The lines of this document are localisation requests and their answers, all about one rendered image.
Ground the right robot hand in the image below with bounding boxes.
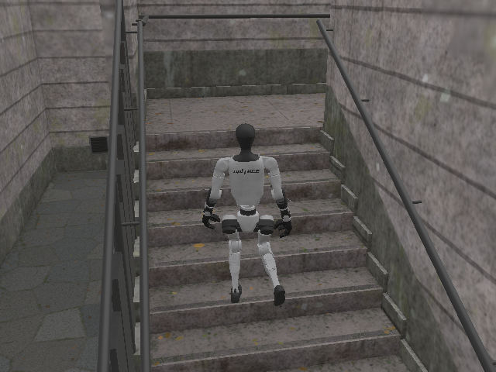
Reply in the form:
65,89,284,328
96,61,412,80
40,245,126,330
274,219,292,238

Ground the robot left forearm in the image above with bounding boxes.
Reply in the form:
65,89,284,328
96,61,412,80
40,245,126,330
203,188,218,216

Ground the left robot hand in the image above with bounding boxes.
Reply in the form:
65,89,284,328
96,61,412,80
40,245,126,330
202,214,220,229

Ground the right robot shin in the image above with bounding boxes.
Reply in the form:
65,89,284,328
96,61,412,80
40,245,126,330
261,242,280,289

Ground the right robot upper arm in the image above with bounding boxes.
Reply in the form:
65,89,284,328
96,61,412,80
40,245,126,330
262,157,284,200

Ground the left robot foot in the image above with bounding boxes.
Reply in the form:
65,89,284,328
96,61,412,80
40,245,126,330
231,284,242,303

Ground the robot right forearm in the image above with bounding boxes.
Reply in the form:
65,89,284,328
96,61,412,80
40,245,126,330
276,188,291,222

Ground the left robot upper arm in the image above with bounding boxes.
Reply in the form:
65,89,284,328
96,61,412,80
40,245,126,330
209,157,230,200

